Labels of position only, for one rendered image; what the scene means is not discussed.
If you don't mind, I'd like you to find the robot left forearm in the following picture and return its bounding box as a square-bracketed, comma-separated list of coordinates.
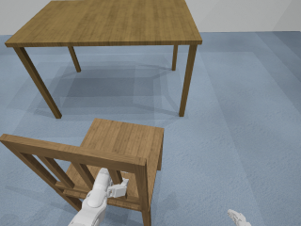
[68, 188, 108, 226]

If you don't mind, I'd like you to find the left robot hand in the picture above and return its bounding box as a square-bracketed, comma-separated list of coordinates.
[92, 168, 129, 198]

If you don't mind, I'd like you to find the table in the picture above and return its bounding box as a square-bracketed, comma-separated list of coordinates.
[5, 0, 202, 120]

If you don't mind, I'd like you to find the right robot hand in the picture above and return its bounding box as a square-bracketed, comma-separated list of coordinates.
[228, 209, 251, 226]

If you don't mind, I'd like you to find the chair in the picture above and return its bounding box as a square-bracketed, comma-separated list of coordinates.
[0, 118, 165, 226]

